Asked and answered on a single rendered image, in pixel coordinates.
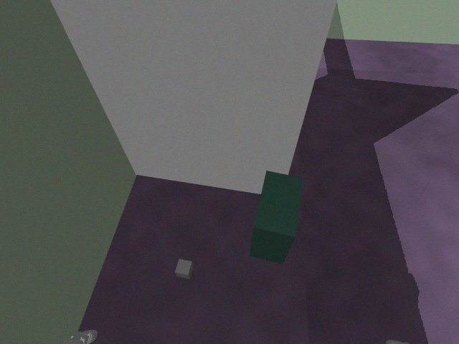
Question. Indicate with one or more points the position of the left robot hand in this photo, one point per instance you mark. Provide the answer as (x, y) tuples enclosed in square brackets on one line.
[(85, 337)]

